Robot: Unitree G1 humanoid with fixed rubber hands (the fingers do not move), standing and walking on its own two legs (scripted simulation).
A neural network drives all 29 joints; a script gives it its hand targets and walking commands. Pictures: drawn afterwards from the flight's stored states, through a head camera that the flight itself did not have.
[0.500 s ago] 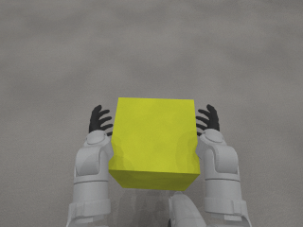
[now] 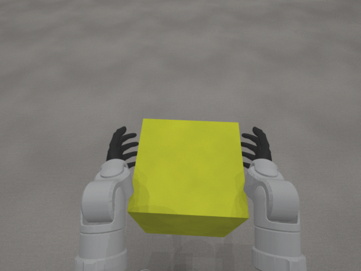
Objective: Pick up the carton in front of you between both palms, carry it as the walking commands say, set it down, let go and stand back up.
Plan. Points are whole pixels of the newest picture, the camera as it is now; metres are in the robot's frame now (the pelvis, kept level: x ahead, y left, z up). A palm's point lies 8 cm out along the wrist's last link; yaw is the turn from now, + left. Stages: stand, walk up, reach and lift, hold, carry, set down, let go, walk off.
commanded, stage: carry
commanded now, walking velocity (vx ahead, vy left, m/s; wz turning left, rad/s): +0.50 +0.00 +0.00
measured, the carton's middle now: (187, 183) +0.33 +0.00 -0.01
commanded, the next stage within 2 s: none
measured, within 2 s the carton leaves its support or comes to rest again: neither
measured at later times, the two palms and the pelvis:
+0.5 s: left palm (132, 89) +0.56 +0.15 +0.09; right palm (235, 90) +0.55 -0.13 +0.09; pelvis +0.30 +0.02 -0.01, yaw -2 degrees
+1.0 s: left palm (149, 36) +0.86 +0.14 +0.10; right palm (226, 35) +0.86 -0.15 +0.10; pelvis +0.61 +0.00 -0.01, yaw -1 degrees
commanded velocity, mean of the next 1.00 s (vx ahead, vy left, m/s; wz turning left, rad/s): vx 0.50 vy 0.00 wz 0.00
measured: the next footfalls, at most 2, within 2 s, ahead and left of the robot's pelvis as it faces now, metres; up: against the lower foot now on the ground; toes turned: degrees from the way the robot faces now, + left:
left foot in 0.10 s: +0.22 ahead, +0.12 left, +0.00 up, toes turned +8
right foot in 0.56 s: +0.52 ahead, -0.11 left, +0.00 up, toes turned -12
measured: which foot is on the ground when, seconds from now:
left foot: up 0.00-0.08, down 0.10-0.60, up 0.62-1.00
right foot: down 0.00-0.10, up 0.12-0.54, down 0.56-1.00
